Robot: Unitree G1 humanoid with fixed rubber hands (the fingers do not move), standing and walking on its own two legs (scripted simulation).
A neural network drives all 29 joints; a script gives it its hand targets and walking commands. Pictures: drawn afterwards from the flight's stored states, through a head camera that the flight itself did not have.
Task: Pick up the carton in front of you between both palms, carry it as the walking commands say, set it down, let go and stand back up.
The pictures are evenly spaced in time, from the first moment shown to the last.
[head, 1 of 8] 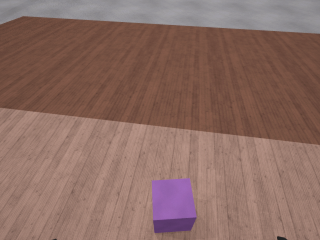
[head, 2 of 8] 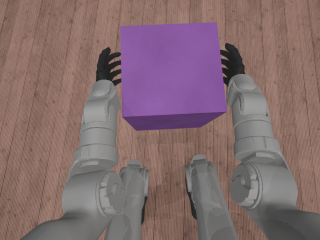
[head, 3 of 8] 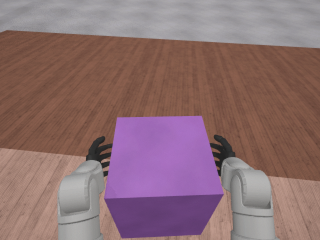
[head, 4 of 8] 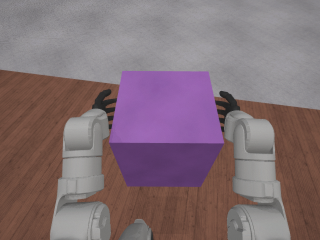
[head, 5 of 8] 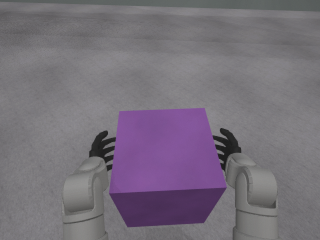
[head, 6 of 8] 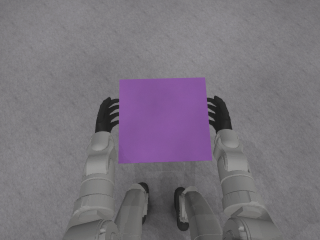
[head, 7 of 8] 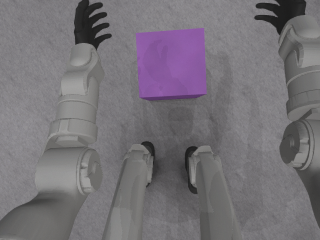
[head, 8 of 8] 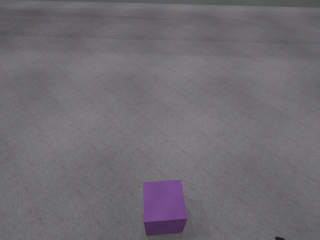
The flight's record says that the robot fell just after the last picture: no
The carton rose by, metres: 0.68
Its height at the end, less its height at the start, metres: -0.34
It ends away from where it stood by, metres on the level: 4.85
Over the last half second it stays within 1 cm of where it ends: yes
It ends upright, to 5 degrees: yes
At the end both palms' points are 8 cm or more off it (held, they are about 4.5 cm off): yes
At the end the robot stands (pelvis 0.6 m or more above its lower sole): yes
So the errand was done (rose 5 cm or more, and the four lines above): yes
